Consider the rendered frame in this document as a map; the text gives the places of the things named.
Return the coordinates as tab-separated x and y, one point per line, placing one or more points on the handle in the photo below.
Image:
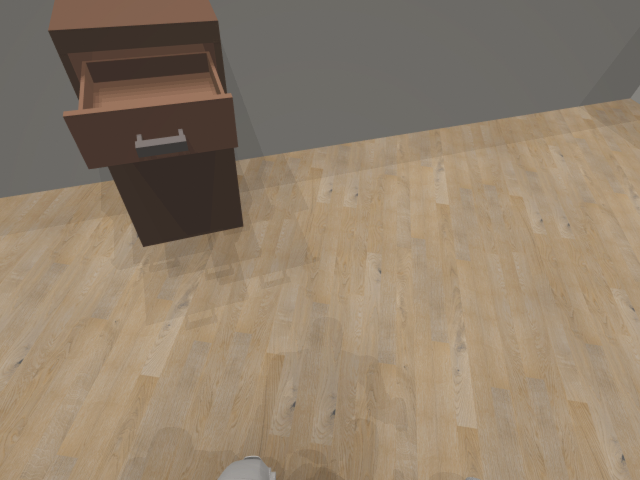
161	146

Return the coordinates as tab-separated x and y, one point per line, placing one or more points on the left robot thigh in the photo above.
248	469

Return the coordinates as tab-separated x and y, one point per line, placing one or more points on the cabinet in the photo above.
171	198

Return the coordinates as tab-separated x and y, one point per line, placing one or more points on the drawer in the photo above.
153	96

